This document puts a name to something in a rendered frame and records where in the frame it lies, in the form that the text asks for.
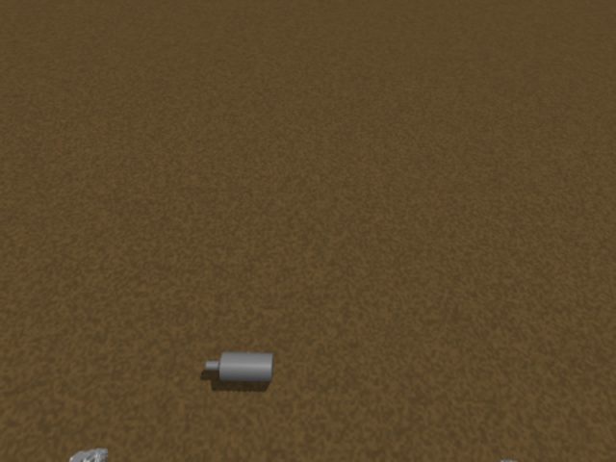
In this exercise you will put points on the bottle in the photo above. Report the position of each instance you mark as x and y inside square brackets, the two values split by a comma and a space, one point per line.
[243, 366]

